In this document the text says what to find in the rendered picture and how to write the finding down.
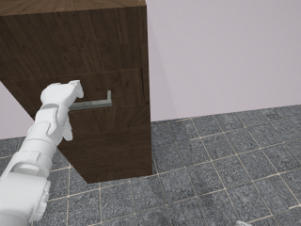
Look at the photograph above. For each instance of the robot left hand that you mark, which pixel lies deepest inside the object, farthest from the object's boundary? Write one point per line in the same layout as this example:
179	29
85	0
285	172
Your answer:
65	94

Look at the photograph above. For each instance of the handle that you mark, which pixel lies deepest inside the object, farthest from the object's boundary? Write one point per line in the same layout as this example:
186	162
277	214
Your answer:
92	104

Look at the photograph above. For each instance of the drawer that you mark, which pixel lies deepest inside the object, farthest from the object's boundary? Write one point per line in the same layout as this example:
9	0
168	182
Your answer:
125	85

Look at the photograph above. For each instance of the cabinet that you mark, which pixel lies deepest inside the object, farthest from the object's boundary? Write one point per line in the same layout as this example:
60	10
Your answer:
42	38

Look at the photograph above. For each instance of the robot left forearm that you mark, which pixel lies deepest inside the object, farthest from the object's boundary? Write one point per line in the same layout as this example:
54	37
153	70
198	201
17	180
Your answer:
38	149

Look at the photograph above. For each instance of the left robot upper arm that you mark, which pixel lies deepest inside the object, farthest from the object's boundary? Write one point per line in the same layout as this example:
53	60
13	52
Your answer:
23	199

